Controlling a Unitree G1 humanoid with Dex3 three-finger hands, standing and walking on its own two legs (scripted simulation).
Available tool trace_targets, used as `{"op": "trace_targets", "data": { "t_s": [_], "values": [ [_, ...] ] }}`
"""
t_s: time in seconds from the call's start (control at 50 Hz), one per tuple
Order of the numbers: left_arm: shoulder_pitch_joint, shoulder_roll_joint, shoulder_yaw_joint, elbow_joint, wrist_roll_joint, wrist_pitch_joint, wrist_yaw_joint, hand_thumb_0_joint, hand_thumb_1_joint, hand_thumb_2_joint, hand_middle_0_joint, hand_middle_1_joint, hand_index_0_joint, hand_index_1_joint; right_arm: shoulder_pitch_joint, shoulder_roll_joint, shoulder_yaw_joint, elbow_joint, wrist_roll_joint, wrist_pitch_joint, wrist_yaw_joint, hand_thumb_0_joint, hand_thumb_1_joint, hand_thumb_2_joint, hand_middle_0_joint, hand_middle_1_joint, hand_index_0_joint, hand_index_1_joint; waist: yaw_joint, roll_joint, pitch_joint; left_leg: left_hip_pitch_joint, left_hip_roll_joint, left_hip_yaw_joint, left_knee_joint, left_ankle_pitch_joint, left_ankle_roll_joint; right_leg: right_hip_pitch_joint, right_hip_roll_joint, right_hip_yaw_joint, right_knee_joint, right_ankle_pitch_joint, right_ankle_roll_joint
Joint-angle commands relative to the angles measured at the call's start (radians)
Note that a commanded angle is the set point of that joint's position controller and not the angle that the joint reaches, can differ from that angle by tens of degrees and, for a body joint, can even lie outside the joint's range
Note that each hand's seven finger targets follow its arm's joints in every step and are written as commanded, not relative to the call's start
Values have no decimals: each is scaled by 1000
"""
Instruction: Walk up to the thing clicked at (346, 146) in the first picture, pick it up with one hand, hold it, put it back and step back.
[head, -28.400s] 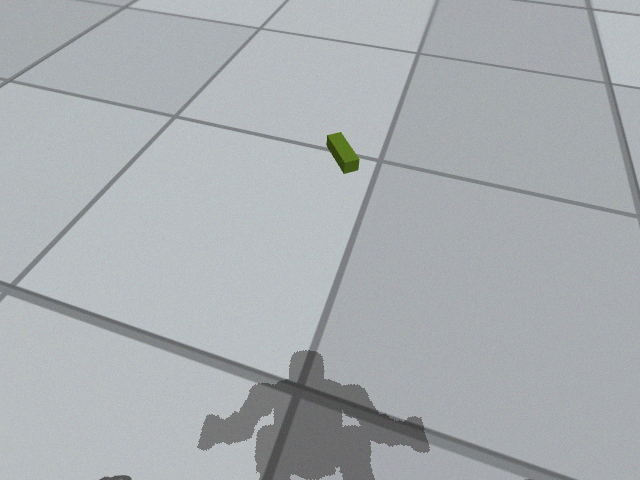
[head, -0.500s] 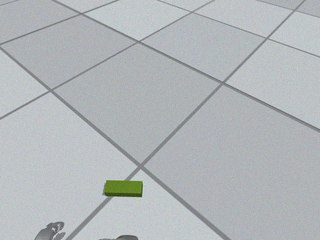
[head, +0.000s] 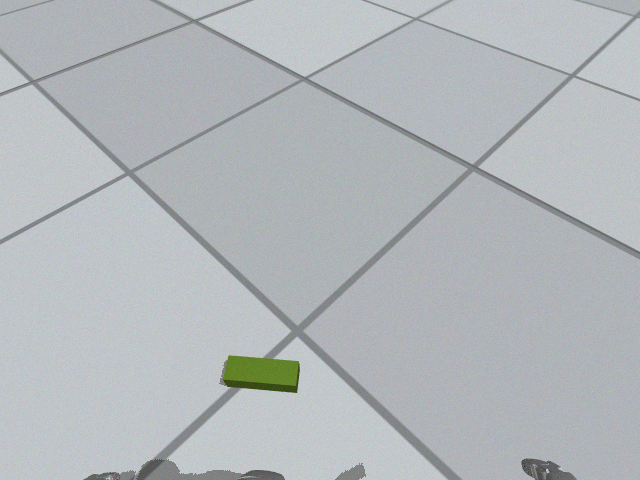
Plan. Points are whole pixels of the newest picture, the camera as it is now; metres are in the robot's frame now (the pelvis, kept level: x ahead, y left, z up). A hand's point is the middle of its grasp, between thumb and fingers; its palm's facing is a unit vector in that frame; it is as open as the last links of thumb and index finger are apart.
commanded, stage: walk up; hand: left
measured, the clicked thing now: (262, 374) +0.47 +0.20 -0.74
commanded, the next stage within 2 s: none
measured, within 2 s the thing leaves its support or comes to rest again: neither
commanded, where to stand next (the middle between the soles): +0.08 -0.02 m, yaw -2 degrees
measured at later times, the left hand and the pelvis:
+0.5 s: hand out of the picture +0.08 +0.27 -0.16, palm faces +0.02 -0.92 -0.39, open 7.4 cm; pelvis -0.03 +0.00 -0.01, yaw +1 degrees
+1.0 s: hand out of the picture -0.10 +0.29 -0.15, palm faces +0.12 -0.90 -0.41, open 7.4 cm; pelvis -0.07 +0.00 -0.01, yaw +7 degrees
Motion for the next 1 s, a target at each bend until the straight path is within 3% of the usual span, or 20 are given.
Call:
{"op": "trace_targets", "data": {
  "t_s": [0.0, 0.3, 0.32, 0.34, 0.4, 0.48, 0.5, 0.56, 0.58, 0.6, 0.62, 0.66, 0.72, 0.76, 0.8, 0.84, 0.9, 0.94, 0.96, 0.98],
  "values": [
    [-68, 221, 42, -69, -4, -21, 17, 0, 900, 900, -200, -300, -200, -300, -39, -204, -42, -58, 3, -10, -17, 0, -900, -900, 200, 300, 200, 300, -11, -52, -81, 86, 85, -43, -31, 241, 56, -62, -102, 69, -98, 124, -45],
    [-55, 217, 50, -79, -2, -14, 18, 0, 900, 900, -200, -300, -200, -300, -38, -202, -41, -55, 0, -11, -21, 0, -900, -900, 200, 300, 200, 300, -4, -13, -108, 50, 77, -57, -40, 271, 58, 23, -97, 43, -74, 150, -47],
    [-71, 260, 62, -92, -21, 6, 29, 0, 900, 900, -200, -300, -200, -300, -61, -252, -67, -69, -4, 11, -24, 0, -900, -900, 200, 300, 200, 300, -9, 31, 2, 4, 79, -53, 36, 555, 56, -59, -114, 52, 30, 399, -51],
    [-56, 244, 64, -109, -32, 12, 36, 0, 900, 900, -200, -300, -200, -300, -37, -242, -66, -83, 5, 17, -27, 0, -900, -900, 200, 300, 200, 300, -11, 31, -50, 33, 86, -47, 62, 666, 71, -35, -98, 31, 87, 461, -57],
    [-47, 214, 67, -134, -41, 30, 41, 0, 900, 900, -200, -300, -200, -300, -3, -256, -84, -114, 7, 30, -27, 0, -900, -900, 200, 300, 200, 300, -31, 67, -168, 51, 135, -126, 32, 712, 149, -24, -12, 8, 259, 331, -54],
    [25, 181, 68, -164, -25, 58, 33, 0, 900, 900, -200, -300, -200, -300, -58, -279, -105, -199, -8, 60, -30, 0, -900, -900, 200, 300, 200, 300, -12, 181, -231, -16, 230, -289, -69, 416, 247, -87, 60, 67, 480, -287, -67],
    [49, 174, 72, -161, -25, 63, 30, 0, 900, 900, -200, -300, -200, -300, -79, -280, -108, -214, -16, 64, -30, 0, -900, -900, 200, 300, 200, 300, -2, 192, -209, -86, 232, -296, -91, 297, 245, -79, 49, 80, 502, -311, -69],
    [179, 172, 82, -144, -19, 53, 38, 0, 900, 900, -200, -300, -200, -300, -158, -244, -105, -265, -18, 81, -33, 0, -900, -900, 200, 300, 200, 300, 83, 123, -175, -97, 143, -213, 122, 250, 172, -110, 1, 85, 218, -98, -99],
    [165, 224, 92, -159, 1, 40, 45, 0, 900, 900, -200, -300, -200, -300, -171, -197, -92, -276, -9, 78, -32, 0, -900, -900, 200, 300, 200, 300, 104, -43, -132, -120, 21, -148, 268, 129, 104, -159, -113, 215, 3, 2, -122],
    [105, 320, 116, -186, 23, 23, 45, 0, 900, 900, -200, -300, -200, -300, -143, -161, -84, -280, 0, 70, -34, 0, -900, -900, 200, 300, 200, 300, 74, -257, -71, -290, -147, -70, 441, -222, 44, -128, -285, 469, -64, 185, -171],
    [13, 329, 122, -230, 31, 16, 44, 0, 900, 900, -200, -300, -200, -300, -65, -174, -84, -260, -14, 68, -42, 0, -900, -900, 200, 300, 200, 300, 25, -228, -52, -332, -110, -86, 567, -421, 21, -159, -388, 506, -55, 309, -258],
    [-72, 344, 120, -265, 31, 2, 50, 0, 900, 900, -200, -300, -200, -300, 19, -214, -103, -242, -20, 76, -37, 0, -900, -900, 200, 300, 200, 300, -26, -199, -34, -265, -88, -123, 758, -403, 27, -314, -422, 494, -76, 322, -314],
    [-58, 282, 112, -271, 32, -23, 54, 0, 900, 900, -200, -300, -200, -300, 40, -250, -119, -225, -15, 61, -3, 0, -900, -900, 200, 300, 200, 300, -25, -145, -12, -253, -79, -95, 745, -242, -4, -208, -239, 285, -24, 222, -210],
    [38, 237, 102, -255, 36, -40, 49, 0, 900, 900, -200, -300, -200, -300, 58, -215, -102, -219, -18, 48, 4, 0, -900, -900, 200, 300, 200, 300, 12, -155, -79, -308, -58, -67, 585, -223, -1, 15, -196, 252, -17, 61, -173],
    [159, 269, 118, -263, 34, -45, 27, 0, 900, 900, -200, -300, -200, -300, -31, -242, -101, -264, -19, 19, 20, 0, -900, -900, 200, 300, 200, 300, 94, -224, -73, -416, -39, 5, 434, -278, 4, 204, -217, 326, -65, -175, -211],
    [217, 290, 129, -265, 29, -44, 6, 0, 900, 900, -200, -300, -200, -300, -81, -242, -100, -283, -20, -4, 29, 0, -900, -900, 200, 300, 200, 300, 123, -245, -11, -403, -21, 56, 277, -333, 3, 212, -229, 347, -92, -238, -230],
    [197, 315, 123, -289, 24, -30, -16, 0, 900, 900, -200, -300, -200, -300, -27, -201, -100, -268, -28, -34, 25, 0, -900, -900, 200, 300, 200, 300, 71, -241, 55, -153, -2, 125, 41, -364, 25, -6, -219, 257, -30, -25, -222],
    [153, 266, 98, -319, 15, -23, -24, 0, 900, 900, -200, -300, -200, -300, 175, -182, -117, -205, -30, -51, 11, 0, -900, -900, 200, 300, 200, 300, -48, -144, -44, 191, -51, 213, -164, -78, 36, -136, -141, 121, 205, 176, -151],
    [174, 204, 80, -333, 4, -21, -24, 0, 900, 900, -200, -300, -200, -300, 295, -238, -142, -183, -33, -59, 0, 0, -900, -900, 200, 300, 200, 300, -94, 16, -138, 435, 29, 73, -146, -57, 59, -315, -74, 62, 441, 111, -101],
    [178, 117, 54, -367, -3, -21, -23, 0, 900, 900, -200, -300, -200, -300, 325, -323, -158, -199, -46, -64, -12, 0, -900, -900, 200, 300, 200, 300, -107, 226, -137, 552, 288, -366, -205, -210, 136, -633, 75, 75, 652, -289, -44]
  ]
}}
